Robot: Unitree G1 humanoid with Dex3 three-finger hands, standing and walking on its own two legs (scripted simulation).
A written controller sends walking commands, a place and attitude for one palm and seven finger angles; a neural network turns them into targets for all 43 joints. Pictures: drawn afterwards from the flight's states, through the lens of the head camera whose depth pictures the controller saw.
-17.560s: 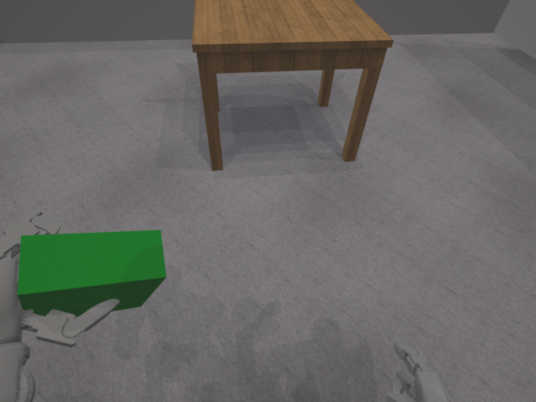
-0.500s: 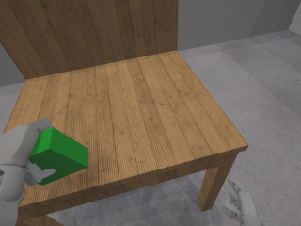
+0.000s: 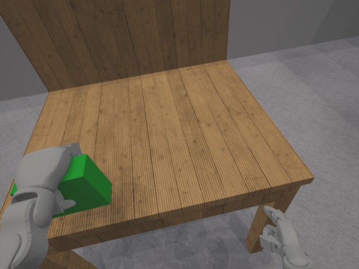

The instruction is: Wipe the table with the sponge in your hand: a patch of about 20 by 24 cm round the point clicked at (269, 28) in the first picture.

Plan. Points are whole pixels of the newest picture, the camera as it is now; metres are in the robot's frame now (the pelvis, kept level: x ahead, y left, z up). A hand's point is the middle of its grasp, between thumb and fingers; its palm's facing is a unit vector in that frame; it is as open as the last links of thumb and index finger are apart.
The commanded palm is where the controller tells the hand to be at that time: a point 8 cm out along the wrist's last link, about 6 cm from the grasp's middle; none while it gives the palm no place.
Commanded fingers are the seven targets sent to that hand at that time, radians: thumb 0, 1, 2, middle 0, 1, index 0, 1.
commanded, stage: turn the palm down, sponge in hand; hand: left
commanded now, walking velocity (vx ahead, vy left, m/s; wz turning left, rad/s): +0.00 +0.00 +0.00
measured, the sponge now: (72, 192) +0.22 +0.29 +0.07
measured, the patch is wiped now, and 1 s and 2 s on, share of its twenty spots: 0.00 0.00 0.00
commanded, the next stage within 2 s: move the sponge above the wiping area in 0.44 s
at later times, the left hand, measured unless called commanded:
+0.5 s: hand (64, 183) +0.22 +0.28 +0.12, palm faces +0.04 -0.06 -1.00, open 9.6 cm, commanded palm +0.19 +0.27 +0.18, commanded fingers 0.00 0.10 1.30 -1.20 -1.60 -1.20 -1.60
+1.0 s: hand (72, 177) +0.24 +0.28 +0.10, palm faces +0.00 -0.05 -1.00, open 9.6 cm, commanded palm +0.21 +0.28 +0.16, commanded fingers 0.00 0.10 1.30 -1.20 -1.60 -1.20 -1.60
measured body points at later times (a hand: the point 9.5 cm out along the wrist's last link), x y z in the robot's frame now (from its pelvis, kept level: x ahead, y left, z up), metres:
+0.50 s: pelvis -0.01 -0.01 +0.00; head -0.01 -0.05 +0.45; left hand +0.21 +0.28 +0.17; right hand +0.25 -0.20 -0.09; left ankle +0.03 +0.09 -0.74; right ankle -0.01 -0.11 -0.74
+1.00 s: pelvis +0.00 -0.01 +0.00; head +0.00 -0.06 +0.45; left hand +0.24 +0.28 +0.16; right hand +0.23 -0.22 -0.10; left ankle +0.03 +0.09 -0.74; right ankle -0.01 -0.11 -0.74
